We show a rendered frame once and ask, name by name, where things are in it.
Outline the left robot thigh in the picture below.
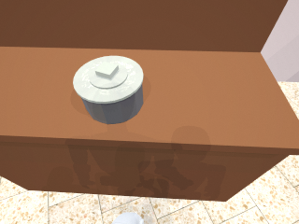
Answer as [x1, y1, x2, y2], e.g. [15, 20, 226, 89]
[111, 212, 144, 224]

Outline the lid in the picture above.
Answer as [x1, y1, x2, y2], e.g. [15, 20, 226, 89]
[73, 55, 144, 104]

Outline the table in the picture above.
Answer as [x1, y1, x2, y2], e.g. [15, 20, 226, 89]
[0, 0, 299, 202]

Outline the pot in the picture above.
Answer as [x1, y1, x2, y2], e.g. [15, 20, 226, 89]
[81, 84, 144, 124]

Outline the knob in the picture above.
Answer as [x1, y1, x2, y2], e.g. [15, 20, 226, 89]
[95, 62, 119, 79]

